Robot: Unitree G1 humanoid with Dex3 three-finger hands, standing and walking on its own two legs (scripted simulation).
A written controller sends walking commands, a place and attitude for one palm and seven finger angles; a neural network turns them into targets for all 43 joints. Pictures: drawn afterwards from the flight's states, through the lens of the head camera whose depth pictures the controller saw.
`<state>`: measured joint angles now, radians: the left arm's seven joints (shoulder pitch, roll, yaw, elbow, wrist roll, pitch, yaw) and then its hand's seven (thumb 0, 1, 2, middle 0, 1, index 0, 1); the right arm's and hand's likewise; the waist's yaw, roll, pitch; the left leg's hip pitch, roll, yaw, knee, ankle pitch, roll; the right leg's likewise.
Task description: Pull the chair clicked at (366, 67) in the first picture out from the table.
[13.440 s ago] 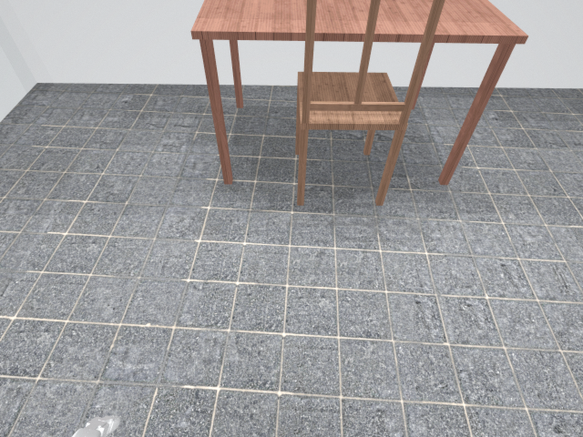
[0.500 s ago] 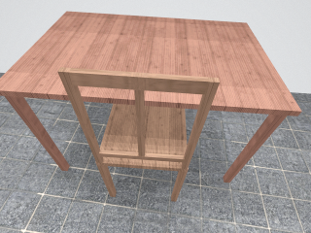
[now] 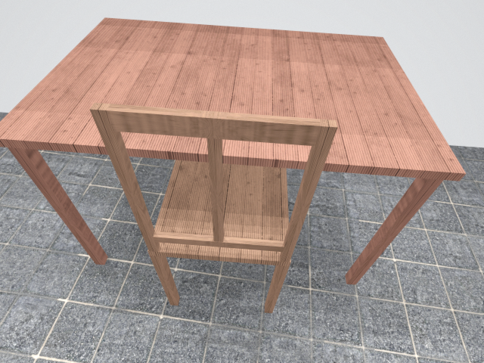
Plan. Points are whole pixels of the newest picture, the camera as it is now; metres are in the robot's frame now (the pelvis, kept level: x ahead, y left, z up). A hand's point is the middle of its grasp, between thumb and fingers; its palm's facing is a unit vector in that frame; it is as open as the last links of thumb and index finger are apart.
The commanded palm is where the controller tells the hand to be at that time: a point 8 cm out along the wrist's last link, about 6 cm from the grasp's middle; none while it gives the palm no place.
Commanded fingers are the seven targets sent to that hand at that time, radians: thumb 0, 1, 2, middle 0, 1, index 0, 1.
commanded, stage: shuffle to correct the standing spot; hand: left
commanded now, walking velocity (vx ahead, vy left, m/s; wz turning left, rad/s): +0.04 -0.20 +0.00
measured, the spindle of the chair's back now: (217, 197) +0.46 +0.09 -0.05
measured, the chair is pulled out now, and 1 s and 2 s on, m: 0.00 0.00 0.00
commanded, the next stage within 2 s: come to a stop and stand still in 0.34 s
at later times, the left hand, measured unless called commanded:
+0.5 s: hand out of the picture +0.02 +0.09 -0.18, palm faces +0.04 -0.98 -0.20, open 7.3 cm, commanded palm none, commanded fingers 0.00 0.90 0.90 -0.20 -0.30 -0.20 -0.30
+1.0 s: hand out of the picture +0.02 +0.09 -0.17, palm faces +0.06 -0.97 -0.25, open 7.3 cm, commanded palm none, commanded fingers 0.00 0.90 0.90 -0.20 -0.30 -0.20 -0.30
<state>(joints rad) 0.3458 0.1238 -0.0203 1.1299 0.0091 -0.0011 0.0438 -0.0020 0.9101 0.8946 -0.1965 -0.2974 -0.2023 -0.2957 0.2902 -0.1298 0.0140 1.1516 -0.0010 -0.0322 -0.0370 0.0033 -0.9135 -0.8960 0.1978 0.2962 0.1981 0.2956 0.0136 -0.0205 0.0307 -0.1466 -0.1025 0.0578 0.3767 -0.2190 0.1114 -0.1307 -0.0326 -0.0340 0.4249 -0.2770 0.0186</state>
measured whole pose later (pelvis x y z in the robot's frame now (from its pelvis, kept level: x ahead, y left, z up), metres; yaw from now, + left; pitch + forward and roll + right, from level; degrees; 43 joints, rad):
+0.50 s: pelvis +0.01 -0.08 -0.01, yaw +1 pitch -1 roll +0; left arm 0.29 0.15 0.02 1.04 0.02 0.03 0.03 0.00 0.91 0.89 -0.20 -0.30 -0.20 -0.30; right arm 0.32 -0.15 -0.03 1.15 -0.02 0.02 -0.04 0.00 -0.90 -0.90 0.20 0.30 0.20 0.30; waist -0.02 0.01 0.02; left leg -0.26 0.01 0.02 0.65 -0.42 0.02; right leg -0.26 0.02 -0.06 0.57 -0.30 -0.05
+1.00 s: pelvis +0.01 -0.10 +0.00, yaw +1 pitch -1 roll +0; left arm 0.29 0.17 0.00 1.05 0.01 -0.02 0.06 0.00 0.91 0.89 -0.20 -0.30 -0.20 -0.30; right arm 0.21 -0.18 -0.02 1.04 0.00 0.01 -0.02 0.00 -0.93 -0.90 0.20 0.30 0.20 0.30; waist 0.02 0.02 0.06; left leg -0.22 -0.01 0.03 0.53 -0.30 0.00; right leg -0.22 0.04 -0.06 0.48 -0.26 -0.06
